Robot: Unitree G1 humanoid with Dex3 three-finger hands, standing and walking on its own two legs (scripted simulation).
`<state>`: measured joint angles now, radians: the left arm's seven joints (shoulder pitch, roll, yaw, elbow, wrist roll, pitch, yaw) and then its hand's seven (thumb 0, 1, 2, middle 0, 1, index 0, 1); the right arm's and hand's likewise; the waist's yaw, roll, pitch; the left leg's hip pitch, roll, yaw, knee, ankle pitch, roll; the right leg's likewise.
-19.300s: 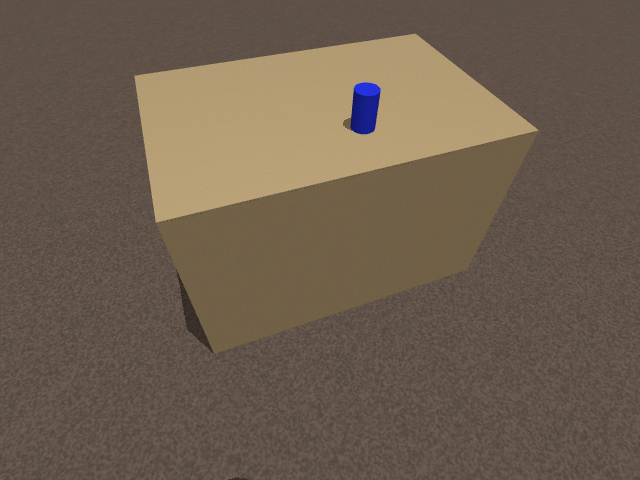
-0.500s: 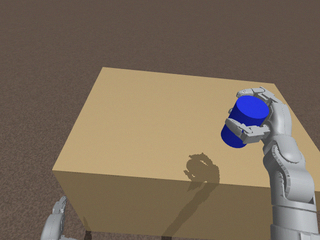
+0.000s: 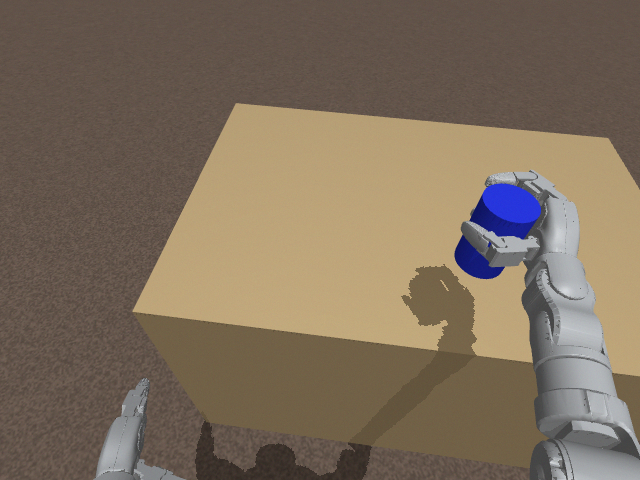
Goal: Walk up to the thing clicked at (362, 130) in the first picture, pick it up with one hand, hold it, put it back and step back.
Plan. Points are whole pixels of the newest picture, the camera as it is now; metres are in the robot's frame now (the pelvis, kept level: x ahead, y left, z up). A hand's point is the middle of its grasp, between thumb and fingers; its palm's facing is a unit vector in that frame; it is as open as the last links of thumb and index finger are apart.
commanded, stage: crouch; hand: right
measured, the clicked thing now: (493, 233) +0.41 -0.18 +0.10
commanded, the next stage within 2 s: lower in 0.80 s
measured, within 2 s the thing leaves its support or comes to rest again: rests again in 1.90 s
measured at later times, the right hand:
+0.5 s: hand (490, 216) +0.47 -0.20 +0.07, palm faces +0.15 +0.99 +0.01, open 9.5 cm
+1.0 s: hand (487, 216) +0.49 -0.21 +0.05, palm faces +0.16 +0.99 +0.01, open 9.5 cm
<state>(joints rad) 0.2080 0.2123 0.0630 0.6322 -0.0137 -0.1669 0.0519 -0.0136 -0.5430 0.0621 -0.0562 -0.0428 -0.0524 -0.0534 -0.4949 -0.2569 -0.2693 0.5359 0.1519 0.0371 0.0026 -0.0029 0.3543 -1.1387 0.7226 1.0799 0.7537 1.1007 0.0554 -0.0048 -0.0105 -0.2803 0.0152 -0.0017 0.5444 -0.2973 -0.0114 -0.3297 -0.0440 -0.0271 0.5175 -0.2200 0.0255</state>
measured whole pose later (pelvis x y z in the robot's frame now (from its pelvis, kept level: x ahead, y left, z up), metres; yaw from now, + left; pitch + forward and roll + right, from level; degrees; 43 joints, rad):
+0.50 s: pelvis +0.01 -0.01 -0.02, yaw +1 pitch +11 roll +1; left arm 0.24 0.21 0.04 0.48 0.01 -0.12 0.04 -0.01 -0.54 0.07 -0.06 -0.05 -0.06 -0.06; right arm -0.68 -0.35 -0.33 0.95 0.12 -0.28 0.04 0.00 0.36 -1.15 0.72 1.09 0.75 1.11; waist 0.11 0.02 -0.07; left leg -0.50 0.00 -0.02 0.66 -0.34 -0.03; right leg -0.57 -0.06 -0.04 0.69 -0.30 0.01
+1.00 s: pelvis +0.01 -0.02 -0.04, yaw +1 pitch +16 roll +2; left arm 0.29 0.22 0.05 0.32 0.02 -0.08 0.00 -0.01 -0.55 0.07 -0.06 -0.05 -0.06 -0.06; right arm -0.78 -0.42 -0.40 1.07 0.07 -0.34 0.06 0.00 0.36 -1.15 0.71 1.09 0.75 1.11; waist 0.16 0.01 -0.11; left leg -0.68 0.00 -0.01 0.81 -0.40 -0.03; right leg -0.76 -0.07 -0.02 0.85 -0.37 0.01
